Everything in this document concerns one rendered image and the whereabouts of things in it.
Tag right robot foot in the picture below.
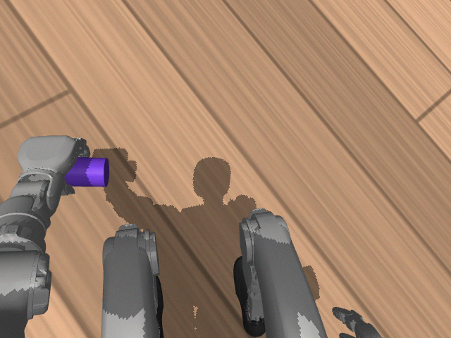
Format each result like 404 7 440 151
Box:
233 256 266 337

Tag can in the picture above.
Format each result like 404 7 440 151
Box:
64 157 109 187

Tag left robot arm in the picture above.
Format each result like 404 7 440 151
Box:
0 169 63 338

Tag right robot hand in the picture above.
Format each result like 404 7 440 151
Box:
332 307 382 338

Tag left robot hand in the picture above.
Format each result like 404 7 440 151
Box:
18 135 90 196

